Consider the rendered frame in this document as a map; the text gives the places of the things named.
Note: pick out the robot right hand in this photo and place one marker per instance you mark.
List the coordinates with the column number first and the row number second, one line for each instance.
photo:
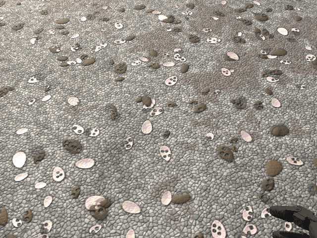
column 300, row 216

